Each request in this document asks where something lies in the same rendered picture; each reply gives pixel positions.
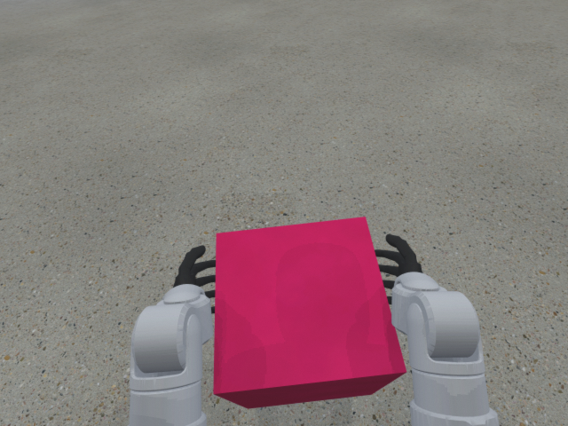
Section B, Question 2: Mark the right robot forearm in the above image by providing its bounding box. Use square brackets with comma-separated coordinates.
[391, 272, 500, 426]

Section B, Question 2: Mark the carton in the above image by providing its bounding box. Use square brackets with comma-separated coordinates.
[213, 217, 406, 409]

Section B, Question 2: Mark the right robot hand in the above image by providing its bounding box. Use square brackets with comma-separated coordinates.
[375, 234, 423, 304]

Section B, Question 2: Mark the left robot forearm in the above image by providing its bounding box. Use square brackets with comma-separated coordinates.
[128, 284, 213, 426]

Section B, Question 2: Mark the left robot hand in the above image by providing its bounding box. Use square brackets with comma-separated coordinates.
[173, 245, 216, 314]

